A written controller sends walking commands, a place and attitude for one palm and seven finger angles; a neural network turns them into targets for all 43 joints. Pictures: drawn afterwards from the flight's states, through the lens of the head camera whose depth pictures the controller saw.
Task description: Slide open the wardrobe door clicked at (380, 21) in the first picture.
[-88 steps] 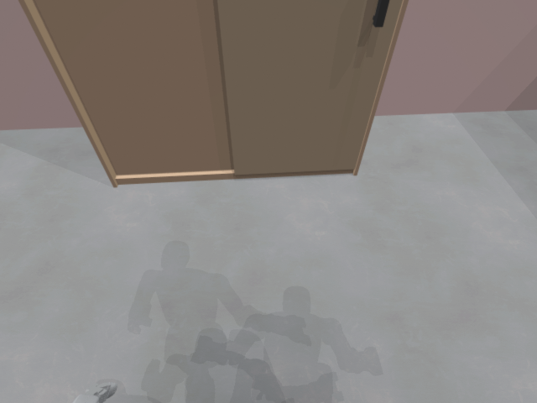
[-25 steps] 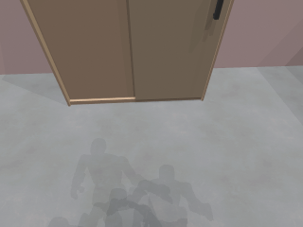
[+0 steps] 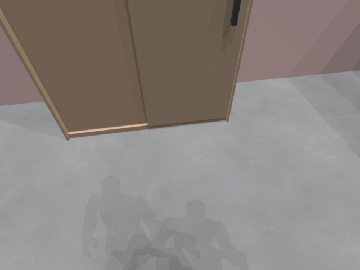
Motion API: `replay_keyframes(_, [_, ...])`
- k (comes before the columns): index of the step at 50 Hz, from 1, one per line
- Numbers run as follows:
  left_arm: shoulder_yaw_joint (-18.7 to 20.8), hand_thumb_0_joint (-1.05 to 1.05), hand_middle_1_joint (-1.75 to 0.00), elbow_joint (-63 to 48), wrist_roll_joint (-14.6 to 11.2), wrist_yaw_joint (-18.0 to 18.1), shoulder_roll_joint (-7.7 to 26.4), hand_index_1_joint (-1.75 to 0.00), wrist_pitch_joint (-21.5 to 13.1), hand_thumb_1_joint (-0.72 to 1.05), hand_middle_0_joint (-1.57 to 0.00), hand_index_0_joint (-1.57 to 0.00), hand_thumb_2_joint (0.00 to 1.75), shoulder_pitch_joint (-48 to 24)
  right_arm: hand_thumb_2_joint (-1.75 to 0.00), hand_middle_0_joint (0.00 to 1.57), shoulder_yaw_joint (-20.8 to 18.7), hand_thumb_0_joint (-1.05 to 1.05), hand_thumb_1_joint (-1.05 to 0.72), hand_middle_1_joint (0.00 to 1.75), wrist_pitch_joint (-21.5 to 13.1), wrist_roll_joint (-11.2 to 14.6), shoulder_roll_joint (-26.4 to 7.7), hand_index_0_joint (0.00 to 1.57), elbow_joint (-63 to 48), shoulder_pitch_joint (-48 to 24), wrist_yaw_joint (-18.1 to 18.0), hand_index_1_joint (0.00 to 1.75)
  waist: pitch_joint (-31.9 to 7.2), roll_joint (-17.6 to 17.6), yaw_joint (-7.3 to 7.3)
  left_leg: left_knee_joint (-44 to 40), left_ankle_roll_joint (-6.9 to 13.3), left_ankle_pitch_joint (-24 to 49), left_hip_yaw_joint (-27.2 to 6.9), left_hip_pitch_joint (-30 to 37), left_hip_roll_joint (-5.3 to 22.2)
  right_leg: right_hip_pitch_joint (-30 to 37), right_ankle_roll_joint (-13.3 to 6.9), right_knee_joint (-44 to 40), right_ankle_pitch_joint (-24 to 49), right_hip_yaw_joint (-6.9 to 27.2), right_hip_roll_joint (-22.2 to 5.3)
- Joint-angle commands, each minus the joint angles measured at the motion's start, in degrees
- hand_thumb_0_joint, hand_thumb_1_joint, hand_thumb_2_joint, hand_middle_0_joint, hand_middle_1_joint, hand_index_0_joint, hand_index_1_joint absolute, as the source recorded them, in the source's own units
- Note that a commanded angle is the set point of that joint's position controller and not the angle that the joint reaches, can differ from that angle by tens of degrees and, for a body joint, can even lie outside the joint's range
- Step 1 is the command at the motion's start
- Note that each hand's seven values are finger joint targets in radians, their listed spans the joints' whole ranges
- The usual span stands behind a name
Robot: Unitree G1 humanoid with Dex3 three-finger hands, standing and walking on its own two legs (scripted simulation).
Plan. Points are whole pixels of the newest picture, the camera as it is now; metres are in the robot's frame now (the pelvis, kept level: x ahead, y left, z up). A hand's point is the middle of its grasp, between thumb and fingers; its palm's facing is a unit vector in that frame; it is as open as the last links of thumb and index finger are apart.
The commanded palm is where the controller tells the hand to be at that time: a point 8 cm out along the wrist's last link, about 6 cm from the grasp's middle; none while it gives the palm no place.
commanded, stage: walk to a spot facing it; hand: right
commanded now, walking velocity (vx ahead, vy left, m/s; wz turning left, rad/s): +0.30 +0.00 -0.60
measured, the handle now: out of the picture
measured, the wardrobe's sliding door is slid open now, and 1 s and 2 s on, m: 0.00 0.00 0.00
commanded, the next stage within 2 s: turn to face it in 1.16 s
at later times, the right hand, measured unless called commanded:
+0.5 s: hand (286, 258) +0.21 -0.26 -0.17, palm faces +0.22 +0.96 -0.15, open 7.4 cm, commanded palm none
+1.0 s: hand (270, 229) +0.29 -0.24 -0.18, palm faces +0.52 +0.83 -0.19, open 7.4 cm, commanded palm none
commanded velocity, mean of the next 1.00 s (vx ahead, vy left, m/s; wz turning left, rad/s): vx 0.34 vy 0.00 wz -0.47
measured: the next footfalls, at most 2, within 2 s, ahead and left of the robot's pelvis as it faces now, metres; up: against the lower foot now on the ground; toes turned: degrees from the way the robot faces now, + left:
left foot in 0.66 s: +0.43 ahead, +0.02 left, +0.00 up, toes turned -12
right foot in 1.12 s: +0.54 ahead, -0.29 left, +0.00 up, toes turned -41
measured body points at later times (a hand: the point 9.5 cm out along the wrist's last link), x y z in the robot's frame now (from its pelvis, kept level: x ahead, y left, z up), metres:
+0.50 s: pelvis +0.16 -0.06 +0.00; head +0.18 -0.09 +0.45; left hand +0.13 +0.16 -0.14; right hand +0.20 -0.31 -0.15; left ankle +0.30 +0.07 -0.68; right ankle +0.04 -0.12 -0.74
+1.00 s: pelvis +0.40 -0.10 +0.00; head +0.42 -0.12 +0.45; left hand +0.63 +0.07 -0.13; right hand +0.26 -0.29 -0.16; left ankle +0.39 +0.03 -0.74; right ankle +0.45 -0.26 -0.69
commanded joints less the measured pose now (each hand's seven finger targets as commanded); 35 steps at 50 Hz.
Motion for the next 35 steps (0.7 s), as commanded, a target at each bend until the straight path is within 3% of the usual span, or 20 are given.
replay_keyframes(1, [2.1,0.0,-0.3,-7.2,-0.3,-0.7,4.3,-0.3,-2.4,0.9,-0.2,-0.2,0.9,-3.0,-0.9,0.2,-3.9,0.0,-0.9,0.3,-2.2,-0.6,-12.1,0.2,-3.2,2.8,-0.5,0.3,5.0,6.3,-0.46,-10.2,9.1,-5.1,-10.7,1.3,19.2,-8.9,-0.1,0.8,-0.9,-2.2,-3.3])
replay_keyframes(3, [2.3,0.0,-0.3,-6.0,-0.2,-0.8,3.0,-0.3,-2.6,0.9,-0.2,-0.2,0.9,3.2,-0.9,0.2,-4.2,0.0,-0.9,0.3,-1.9,-0.4,-11.2,0.2,-3.7,1.2,-0.4,0.3,4.4,4.9,2.45,-4.8,5.5,-6.6,-3.5,-6.9,16.0,3.6,-0.2,-7.9,5.9,-6.1,-1.1])
replay_keyframes(4, [2.9,0.0,-0.3,-4.5,-0.1,-0.5,4.2,-0.3,-2.8,0.9,-0.2,-0.2,0.9,8.9,-0.9,0.2,-4.0,0.0,-0.9,0.3,-1.6,-0.1,-9.6,0.2,-3.9,1.6,-0.2,0.3,2.6,-0.1,4.51,3.7,3.1,-8.1,1.4,-12.0,12.9,12.3,-0.5,-12.8,6.5,-5.5,-0.5])
replay_keyframes(5, [4.5,0.0,-0.3,-3.1,0.5,0.0,9.4,-0.3,-3.1,0.9,-0.2,-0.2,0.9,15.6,-0.9,0.2,-3.4,0.0,-0.9,0.3,-1.1,0.3,-5.4,0.2,-5.7,1.1,0.4,0.3,2.9,-15.7,7.24,22.9,-0.6,-12.3,6.2,-23.2,5.9,17.3,-4.9,-22.2,-6.7,14.5,-10.5])
replay_keyframes(6, [5.3,0.0,-0.3,-2.7,0.7,0.7,13.1,-0.3,-3.6,0.9,-0.2,-0.2,0.9,20.7,-0.9,0.2,-2.6,0.0,-0.9,0.3,-1.3,0.2,-2.7,0.2,-9.6,-3.0,0.7,0.3,4.6,-21.5,8.02,37.5,-2.2,-20.8,3.6,-34.3,0.6,17.0,-10.6,-32.0,-9.1,35.1,-21.3])
replay_keyframes(7, [5.1,0.0,-0.3,-2.5,0.1,1.0,12.0,-0.3,-3.3,0.9,-0.2,-0.2,0.9,19.1,-0.9,0.2,-2.9,0.0,-0.9,0.3,-1.4,-0.4,-3.8,0.2,-10.3,-6.0,0.4,0.3,5.7,-12.8,7.14,44.2,-0.8,-17.1,-2.8,-36.0,4.0,12.2,-13.4,-32.6,-14.7,37.8,-23.2])
replay_keyframes(8, [4.5,0.0,-0.3,-3.8,-0.1,1.3,9.2,-0.3,-3.7,0.9,-0.2,-0.2,0.9,15.2,-0.9,0.2,-3.3,0.0,-0.9,0.3,-1.8,-0.6,-3.2,0.2,-9.3,-6.3,0.7,0.3,7.5,-7.0,5.29,46.6,-0.7,-10.6,-4.3,-36.1,5.2,8.8,-12.5,-32.9,-15.7,34.4,-20.0])
replay_keyframes(9, [3.8,0.0,-0.3,-4.6,-0.1,1.6,6.8,-0.3,-4.4,0.9,-0.2,-0.2,0.9,12.3,-0.9,0.2,-3.5,0.0,-0.9,0.3,-2.1,-0.7,-2.9,0.2,-8.1,-4.6,1.1,0.3,8.0,-5.5,3.6,45.8,-1.1,-5.9,-4.8,-34.7,6.3,6.7,-11.0,-32.7,-11.1,29.5,-17.0])
replay_keyframes(11, [3.2,0.0,-0.3,-4.4,-0.3,1.9,4.3,-0.3,-5.7,0.9,-0.2,-0.2,0.9,10.4,-0.9,0.2,-3.3,0.0,-0.9,0.3,-2.0,-0.8,-1.7,0.2,-5.8,-0.4,1.5,0.3,6.1,-6.1,1.51,42.9,-2.3,-0.1,-3.6,-31.1,6.5,7.3,-9.7,-31.0,3.8,20.2,-12.5])
replay_keyframes(13, [3.5,0.0,-0.3,-3.8,-0.6,2.0,3.8,-0.3,-6.3,0.9,-0.2,-0.2,0.9,10.9,-0.9,0.2,-3.4,0.0,-0.9,0.3,-1.7,-0.6,-1.1,0.2,-5.4,0.9,1.5,0.3,3.7,-5.7,0.9,40.8,-3.3,2.1,-2.8,-30.2,6.2,9.5,-10.3,-30.0,12.8,15.6,-10.8])
replay_keyframes(20, [4.0,0.0,-0.3,-0.9,-0.7,2.5,1.5,-0.3,-6.8,0.9,-0.2,-0.2,0.9,16.2,-0.9,0.2,-3.7,0.0,-0.9,0.3,-2.0,-0.3,0.2,0.2,-8.5,-7.8,1.3,0.3,6.1,-5.4,3.15,32.8,-5.0,5.5,-1.8,-37.8,6.4,18.1,-11.8,-29.4,27.2,15.0,-10.5])
replay_keyframes(26, [4.4,0.0,-0.3,-0.3,0.1,2.8,1.8,-0.3,-6.5,0.9,-0.2,-0.2,0.9,16.9,-0.9,0.2,-3.3,0.0,-0.9,0.3,-2.9,0.3,1.4,0.2,-11.3,-15.4,1.5,0.3,7.6,-7.8,4.87,16.7,-2.9,5.8,0.6,-30.5,3.7,19.3,-10.6,-25.8,38.5,12.6,-9.5])
replay_keyframes(28, [4.5,0.0,-0.3,-0.4,0.2,2.9,2.4,-0.3,-6.4,0.9,-0.2,-0.2,0.9,15.9,-0.9,0.2,-3.6,0.0,-0.9,0.3,-3.2,0.3,1.1,0.2,-11.4,-14.1,1.3,0.3,7.2,-7.7,3.81,13.2,-1.1,4.7,1.0,-23.3,2.1,17.3,-10.0,-23.4,45.3,12.8,-9.9])
replay_keyframes(29, [4.6,0.0,-0.3,-0.6,0.1,3.0,3.2,-0.3,-6.3,0.9,-0.2,-0.2,0.9,14.5,-0.9,0.2,-3.7,0.0,-0.9,0.3,-3.4,0.3,0.5,0.2,-10.6,-10.5,1.2,0.3,5.8,-7.5,1.8,11.4,-0.3,4.4,1.6,-17.5,0.7,16.5,-9.4,-19.8,51.6,12.3,-9.8])
replay_keyframes(30, [4.8,0.0,-0.3,-0.9,-0.1,2.9,4.0,-0.3,-6.2,0.9,-0.2,-0.2,0.9,13.2,-0.9,0.2,-4.1,0.0,-0.9,0.3,-3.8,0.1,-0.6,0.2,-8.8,-3.8,0.9,0.3,2.7,-6.6,-1.4,8.5,0.4,5.9,2.1,-9.0,-0.5,15.5,-8.1,-12.9,55.5,11.4,-8.8])
replay_keyframes(31, [4.9,0.0,-0.3,-1.4,-0.4,2.7,4.2,-0.3,-6.3,0.9,-0.2,-0.2,0.9,12.0,-0.9,0.2,-4.8,0.0,-0.9,0.3,-4.4,-0.2,-2.9,0.2,-6.2,5.7,0.6,0.3,-2.3,-3.6,-5.72,4.7,1.6,9.1,0.3,5.4,0.9,9.5,-6.0,-0.5,53.0,10.2,-6.5])
replay_keyframes(32, [4.5,0.0,-0.3,-2.7,-1.0,2.0,1.0,-0.3,-6.6,0.9,-0.2,-0.2,0.9,14.8,-0.9,0.2,-6.3,0.0,-0.9,0.3,-5.2,-1.2,-9.4,0.2,-4.2,13.8,-0.3,0.3,-10.6,9.4,-7.59,2.0,6.1,9.6,-16.3,23.4,15.9,-6.0,-3.3,18.2,29.3,6.2,0.3])
replay_keyframes(33, [4.1,0.0,-0.3,-4.3,-1.1,1.8,-1.0,-0.3,-6.7,0.9,-0.2,-0.2,0.9,16.1,-0.9,0.2,-7.0,0.0,-0.9,0.3,-4.9,-0.5,-13.5,0.2,-3.2,17.7,-0.5,0.3,-14.9,14.1,-6.31,-4.7,11.6,11.1,-37.4,26.4,29.8,-16.1,-2.1,35.9,-6.2,3.8,6.1])
replay_keyframes(34, [4.5,0.0,-0.3,-4.6,-0.6,1.5,0.0,-0.3,-6.5,0.9,-0.2,-0.2,0.9,11.5,-0.9,0.2,-6.8,0.0,-0.9,0.3,-4.7,-0.1,-11.3,0.2,-3.9,13.4,-0.4,0.3,-10.6,10.4,-6.72,-7.7,11.3,-2.1,-35.8,18.2,27.9,-17.4,-3.2,40.4,-3.1,6.5,1.1])
replay_keyframes(35, [4.7,0.0,-0.3,-5.7,-0.1,1.0,-0.7,-0.3,-6.3,0.9,-0.2,-0.2,0.9,7.3,-0.9,0.2,-5.8,0.0,-0.9,0.3,-4.6,-0.3,-7.6,0.2,-5.0,8.0,-0.4,0.3,-3.3,6.7,-4.76,-9.5,10.1,-6.1,-30.1,10.2,25.0,-20.2,-3.0,41.3,1.8,4.6,-1.1])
